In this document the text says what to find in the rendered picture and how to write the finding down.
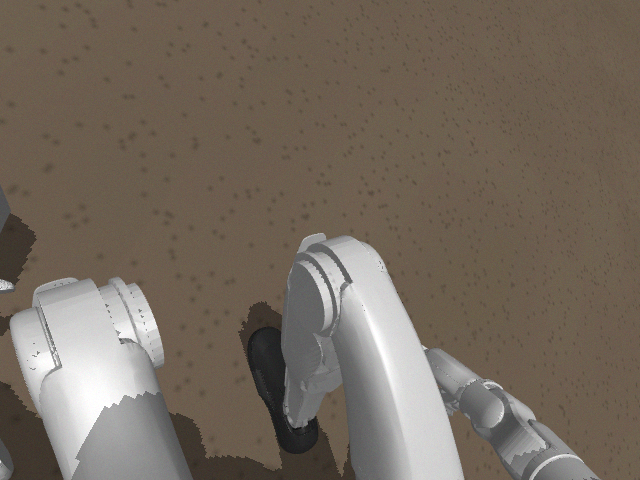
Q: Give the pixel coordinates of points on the right robot foot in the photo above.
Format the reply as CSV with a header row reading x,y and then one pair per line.
x,y
268,370

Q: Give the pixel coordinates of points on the right robot hand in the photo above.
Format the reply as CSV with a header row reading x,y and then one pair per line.
x,y
451,375

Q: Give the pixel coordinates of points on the right robot arm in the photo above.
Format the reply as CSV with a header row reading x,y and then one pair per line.
x,y
527,449

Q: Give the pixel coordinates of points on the carton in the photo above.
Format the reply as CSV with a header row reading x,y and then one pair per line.
x,y
4,209

